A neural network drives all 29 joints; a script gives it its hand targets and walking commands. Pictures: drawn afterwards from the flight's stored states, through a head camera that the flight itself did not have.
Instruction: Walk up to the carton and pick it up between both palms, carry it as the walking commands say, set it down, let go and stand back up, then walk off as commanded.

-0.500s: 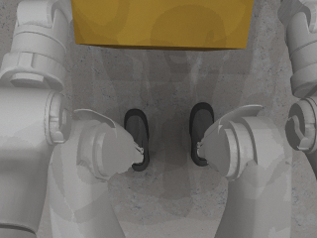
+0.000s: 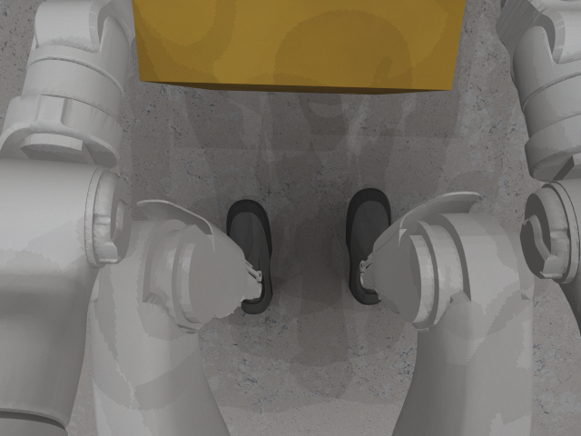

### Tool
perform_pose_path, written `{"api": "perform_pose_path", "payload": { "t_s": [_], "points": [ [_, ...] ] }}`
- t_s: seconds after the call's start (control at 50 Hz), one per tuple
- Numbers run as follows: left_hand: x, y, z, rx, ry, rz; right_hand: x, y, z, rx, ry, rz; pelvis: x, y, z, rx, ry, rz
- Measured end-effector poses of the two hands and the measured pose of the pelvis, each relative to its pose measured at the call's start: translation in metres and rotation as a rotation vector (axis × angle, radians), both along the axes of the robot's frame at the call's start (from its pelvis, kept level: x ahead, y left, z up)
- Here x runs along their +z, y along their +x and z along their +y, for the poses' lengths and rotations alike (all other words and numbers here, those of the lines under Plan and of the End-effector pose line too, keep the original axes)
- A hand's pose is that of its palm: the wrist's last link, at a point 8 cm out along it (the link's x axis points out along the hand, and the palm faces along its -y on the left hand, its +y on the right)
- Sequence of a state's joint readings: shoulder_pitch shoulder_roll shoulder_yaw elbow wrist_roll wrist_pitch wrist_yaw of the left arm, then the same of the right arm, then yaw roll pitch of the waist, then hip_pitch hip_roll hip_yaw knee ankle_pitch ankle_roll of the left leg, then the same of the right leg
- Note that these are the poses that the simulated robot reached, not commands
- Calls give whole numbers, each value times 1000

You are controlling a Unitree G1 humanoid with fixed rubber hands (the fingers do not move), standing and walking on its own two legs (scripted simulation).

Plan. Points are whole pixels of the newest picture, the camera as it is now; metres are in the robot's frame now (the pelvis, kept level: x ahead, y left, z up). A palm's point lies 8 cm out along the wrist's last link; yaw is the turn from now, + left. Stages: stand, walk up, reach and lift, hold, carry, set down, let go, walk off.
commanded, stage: reach and lift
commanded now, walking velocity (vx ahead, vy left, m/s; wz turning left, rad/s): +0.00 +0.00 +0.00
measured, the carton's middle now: out of the picture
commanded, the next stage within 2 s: none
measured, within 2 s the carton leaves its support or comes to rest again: leaves its support in 0.96 s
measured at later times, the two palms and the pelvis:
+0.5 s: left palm out of the picture +0.56 +0.16 -0.17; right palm out of the picture +0.55 -0.18 -0.16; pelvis +0.00 +0.00 +0.00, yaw +1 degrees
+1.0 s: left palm out of the picture +0.56 +0.15 -0.16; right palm out of the picture +0.54 -0.19 -0.15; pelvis +0.00 -0.01 +0.00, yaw +2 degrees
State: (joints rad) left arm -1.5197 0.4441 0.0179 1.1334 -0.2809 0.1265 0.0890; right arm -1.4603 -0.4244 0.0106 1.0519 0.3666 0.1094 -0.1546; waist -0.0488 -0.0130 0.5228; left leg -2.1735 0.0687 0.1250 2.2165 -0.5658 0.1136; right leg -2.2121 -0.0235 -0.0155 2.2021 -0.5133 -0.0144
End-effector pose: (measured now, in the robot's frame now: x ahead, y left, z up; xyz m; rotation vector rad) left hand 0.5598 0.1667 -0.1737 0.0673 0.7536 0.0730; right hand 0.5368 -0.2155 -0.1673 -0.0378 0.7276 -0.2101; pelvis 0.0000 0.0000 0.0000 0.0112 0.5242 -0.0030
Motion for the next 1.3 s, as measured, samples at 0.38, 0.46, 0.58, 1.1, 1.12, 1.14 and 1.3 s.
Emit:
{"api": "perform_pose_path", "payload": {
  "t_s": [0.38, 0.46, 0.58, 1.1, 1.12, 1.14, 1.3],
  "points": [
    [0, -1, -4, -26, 13, -12, 7, 13, 34, 3, 45, -22, 2, 1, 0, 19, -12, -3],
    [0, -1, -5, -29, 18, -12, 6, 13, 34, -5, 53, -24, 2, 1, 0, 23, -13, -4],
    [0, -1, -5, -28, 8, -9, 6, 14, 34, 2, 53, -21, 1, 1, -2, 35, -13, -6],
    [26, -2, -16, -43, 9, 18, 26, -1, 23, -2, 34, 9, 1, -4, -8, 54, -18, -63],
    [30, -2, -17, -45, 13, 16, 29, -2, 23, -3, 35, 8, 2, -4, -9, 54, -16, -67],
    [33, -2, -17, -48, 18, 15, 31, -3, 23, -4, 36, 7, 3, -5, -9, 54, -15, -70],
    [62, -3, -19, -68, 44, 7, 57, -4, 21, -11, 47, 1, 20, -8, -12, 54, -8, -89]
  ]
}}
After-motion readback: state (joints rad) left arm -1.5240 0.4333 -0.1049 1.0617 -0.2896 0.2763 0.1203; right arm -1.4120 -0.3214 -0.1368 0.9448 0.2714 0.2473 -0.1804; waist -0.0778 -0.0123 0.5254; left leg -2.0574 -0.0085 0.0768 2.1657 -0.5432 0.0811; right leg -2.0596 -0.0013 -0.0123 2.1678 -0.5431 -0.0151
